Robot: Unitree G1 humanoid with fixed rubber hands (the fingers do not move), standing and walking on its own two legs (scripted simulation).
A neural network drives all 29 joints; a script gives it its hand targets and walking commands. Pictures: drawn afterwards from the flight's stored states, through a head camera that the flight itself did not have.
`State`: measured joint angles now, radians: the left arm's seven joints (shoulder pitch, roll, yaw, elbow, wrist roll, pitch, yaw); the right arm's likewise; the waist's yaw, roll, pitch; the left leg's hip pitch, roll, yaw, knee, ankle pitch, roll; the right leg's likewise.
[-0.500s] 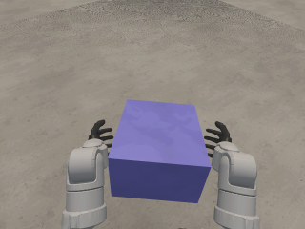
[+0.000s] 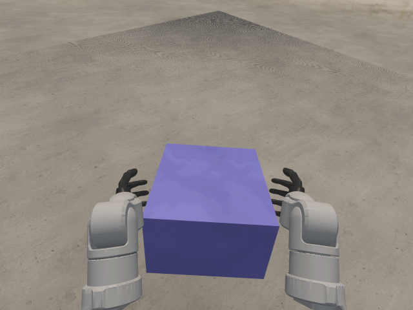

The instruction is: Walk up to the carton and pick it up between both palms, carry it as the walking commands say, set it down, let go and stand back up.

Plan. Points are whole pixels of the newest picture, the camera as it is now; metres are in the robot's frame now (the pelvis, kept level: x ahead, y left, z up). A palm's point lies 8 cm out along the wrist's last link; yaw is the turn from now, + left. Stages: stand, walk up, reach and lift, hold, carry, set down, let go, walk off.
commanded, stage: carry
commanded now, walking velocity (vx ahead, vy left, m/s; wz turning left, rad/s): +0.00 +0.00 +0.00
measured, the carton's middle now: (208, 202) +0.35 +0.00 +0.01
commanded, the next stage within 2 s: none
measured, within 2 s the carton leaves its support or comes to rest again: neither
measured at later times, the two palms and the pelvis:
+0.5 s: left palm (145, 218) +0.26 +0.12 +0.09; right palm (312, 218) +0.26 -0.19 +0.09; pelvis -0.02 -0.03 +0.00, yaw +0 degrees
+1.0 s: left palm (144, 204) +0.28 +0.12 +0.10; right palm (308, 207) +0.28 -0.19 +0.10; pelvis +0.00 -0.02 +0.01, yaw -1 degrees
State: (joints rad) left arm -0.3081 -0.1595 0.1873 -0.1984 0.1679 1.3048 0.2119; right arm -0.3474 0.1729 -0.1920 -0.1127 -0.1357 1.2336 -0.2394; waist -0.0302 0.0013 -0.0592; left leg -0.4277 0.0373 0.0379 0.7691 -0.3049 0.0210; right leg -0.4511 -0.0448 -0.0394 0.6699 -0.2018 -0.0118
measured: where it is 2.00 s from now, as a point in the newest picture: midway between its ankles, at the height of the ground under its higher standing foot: outside the picture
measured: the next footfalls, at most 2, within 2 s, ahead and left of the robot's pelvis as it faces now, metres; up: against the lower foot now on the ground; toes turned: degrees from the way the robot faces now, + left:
none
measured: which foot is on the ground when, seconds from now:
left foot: down 0.00-1.00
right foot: down 0.00-1.00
